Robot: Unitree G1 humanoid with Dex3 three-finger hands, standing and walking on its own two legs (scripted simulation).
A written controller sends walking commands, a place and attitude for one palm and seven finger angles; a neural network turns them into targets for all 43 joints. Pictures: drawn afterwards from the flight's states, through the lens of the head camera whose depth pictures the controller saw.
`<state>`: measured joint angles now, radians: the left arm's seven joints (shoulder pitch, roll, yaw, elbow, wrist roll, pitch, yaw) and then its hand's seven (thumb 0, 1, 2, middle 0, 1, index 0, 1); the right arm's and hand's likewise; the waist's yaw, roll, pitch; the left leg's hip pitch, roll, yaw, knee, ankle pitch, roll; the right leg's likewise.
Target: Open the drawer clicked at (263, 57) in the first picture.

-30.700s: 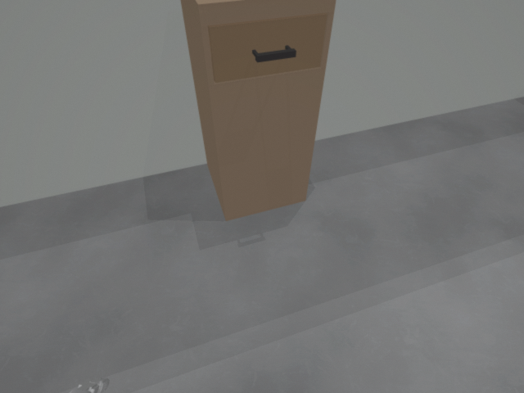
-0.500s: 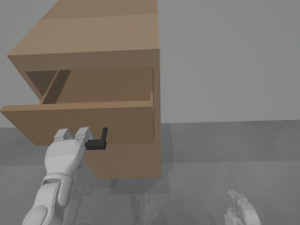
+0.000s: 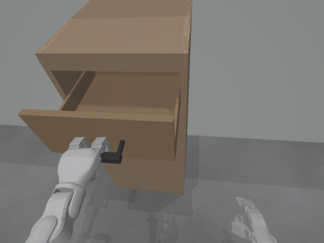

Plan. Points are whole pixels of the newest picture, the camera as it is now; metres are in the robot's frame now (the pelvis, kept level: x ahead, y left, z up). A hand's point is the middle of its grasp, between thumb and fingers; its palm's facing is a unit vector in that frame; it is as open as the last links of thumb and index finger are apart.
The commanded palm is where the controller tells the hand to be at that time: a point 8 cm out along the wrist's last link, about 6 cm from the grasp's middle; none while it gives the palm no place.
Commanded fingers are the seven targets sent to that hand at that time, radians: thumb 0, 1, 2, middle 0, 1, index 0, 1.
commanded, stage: pull the drawer open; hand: left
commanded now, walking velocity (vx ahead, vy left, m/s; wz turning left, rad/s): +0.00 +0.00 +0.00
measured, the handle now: (98, 149) +0.32 +0.22 +0.06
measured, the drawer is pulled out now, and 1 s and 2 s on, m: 0.18 0.29 0.29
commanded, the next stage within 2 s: open the thumb to release the handle in 0.96 s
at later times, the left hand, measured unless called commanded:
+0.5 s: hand (77, 206) +0.18 +0.22 +0.04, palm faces -0.01 -0.11 -0.99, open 5.8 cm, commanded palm +0.13 +0.24 +0.09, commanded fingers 0.00 0.90 0.90 -0.40 -1.35 -0.40 -1.35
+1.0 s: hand (72, 222) +0.15 +0.22 +0.04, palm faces +0.01 -0.11 -0.99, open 5.8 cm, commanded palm +0.10 +0.24 +0.09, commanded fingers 0.00 0.90 0.90 -0.40 -1.35 -0.40 -1.35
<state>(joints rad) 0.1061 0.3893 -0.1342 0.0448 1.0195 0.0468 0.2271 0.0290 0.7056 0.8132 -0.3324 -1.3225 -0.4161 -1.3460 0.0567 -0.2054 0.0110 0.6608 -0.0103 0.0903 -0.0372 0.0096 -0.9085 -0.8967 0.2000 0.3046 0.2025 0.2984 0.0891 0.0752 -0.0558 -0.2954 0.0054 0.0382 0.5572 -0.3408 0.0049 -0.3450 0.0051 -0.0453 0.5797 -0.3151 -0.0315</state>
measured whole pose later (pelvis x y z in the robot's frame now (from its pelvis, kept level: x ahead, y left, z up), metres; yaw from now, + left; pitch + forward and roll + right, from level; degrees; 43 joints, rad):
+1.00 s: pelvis -0.01 +0.01 -0.01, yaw -2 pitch +5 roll +0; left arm 0.68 0.41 -0.07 -0.35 1.01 -0.02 0.37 0.03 0.69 0.82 -0.30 -1.31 -0.40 -1.31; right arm 0.10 -0.24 0.01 0.57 -0.03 0.07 0.03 0.01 -0.91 -0.90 0.20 0.30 0.20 0.30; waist 0.10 0.08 -0.07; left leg -0.34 0.02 0.07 0.66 -0.40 0.01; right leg -0.40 0.02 -0.01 0.67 -0.34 -0.03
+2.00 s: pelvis -0.03 +0.01 +0.00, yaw -1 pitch +2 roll +0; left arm 0.43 0.36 -0.12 -0.18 1.04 0.01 0.34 0.00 -0.49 0.30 -0.37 -1.23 -0.33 -1.21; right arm 0.08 -0.22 -0.01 0.66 -0.02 0.07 -0.02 0.01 -0.91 -0.90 0.20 0.30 0.20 0.30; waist 0.12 0.08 -0.03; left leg -0.31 0.00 0.05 0.60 -0.33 0.01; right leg -0.36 0.00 -0.03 0.61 -0.29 -0.03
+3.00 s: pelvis -0.03 +0.01 +0.01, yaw +0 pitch -4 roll +0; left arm 0.27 0.52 0.00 -0.55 0.83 0.25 -0.05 0.00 -0.49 0.30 -0.32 -1.20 -0.33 -1.20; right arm 0.01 -0.27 0.06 0.61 0.04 0.15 0.01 0.01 -0.91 -0.90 0.20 0.30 0.20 0.30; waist 0.11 0.15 0.01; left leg -0.10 -0.01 0.03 0.39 -0.23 0.02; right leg -0.14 0.00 -0.04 0.41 -0.20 -0.02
